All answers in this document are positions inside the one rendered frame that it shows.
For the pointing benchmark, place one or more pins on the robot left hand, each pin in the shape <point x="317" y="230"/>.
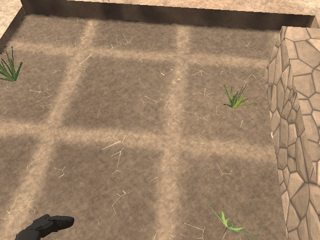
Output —
<point x="45" y="225"/>

